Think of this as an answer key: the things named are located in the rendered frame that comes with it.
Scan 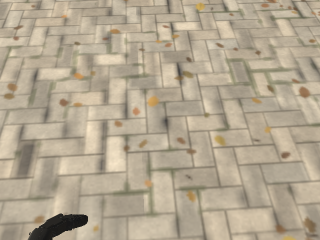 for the robot left hand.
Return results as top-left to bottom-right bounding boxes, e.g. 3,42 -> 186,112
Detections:
28,213 -> 88,240

